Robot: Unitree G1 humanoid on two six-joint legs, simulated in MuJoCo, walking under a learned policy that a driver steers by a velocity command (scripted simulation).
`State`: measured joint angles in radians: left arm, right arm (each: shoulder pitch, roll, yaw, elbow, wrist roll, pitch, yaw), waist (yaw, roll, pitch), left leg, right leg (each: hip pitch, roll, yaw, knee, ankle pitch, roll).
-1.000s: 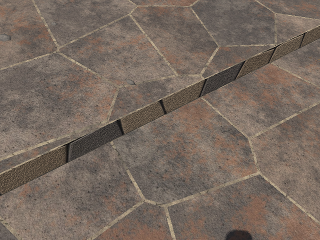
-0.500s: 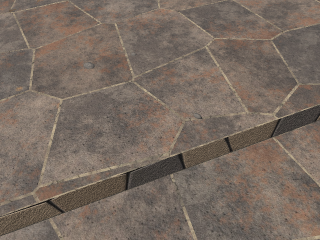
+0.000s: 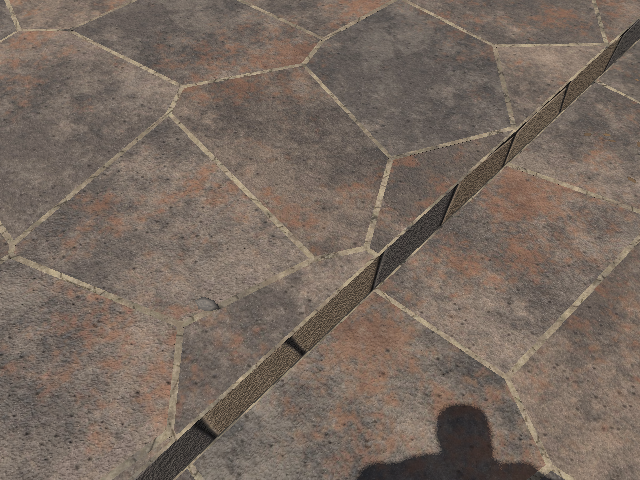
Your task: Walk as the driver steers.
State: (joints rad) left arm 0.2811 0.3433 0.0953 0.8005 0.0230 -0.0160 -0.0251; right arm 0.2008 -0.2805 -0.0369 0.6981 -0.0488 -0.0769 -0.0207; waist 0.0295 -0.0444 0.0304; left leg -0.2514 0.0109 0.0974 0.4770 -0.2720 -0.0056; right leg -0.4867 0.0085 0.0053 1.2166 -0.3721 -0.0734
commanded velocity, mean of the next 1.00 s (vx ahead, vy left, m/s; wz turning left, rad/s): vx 0.13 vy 0.00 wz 0.50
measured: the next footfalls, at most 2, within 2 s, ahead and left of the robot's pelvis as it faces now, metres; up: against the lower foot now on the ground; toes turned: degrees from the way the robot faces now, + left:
right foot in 0.22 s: +0.32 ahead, -0.09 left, +0.00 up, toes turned -4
left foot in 0.62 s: +0.27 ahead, +0.14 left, +0.00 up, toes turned +20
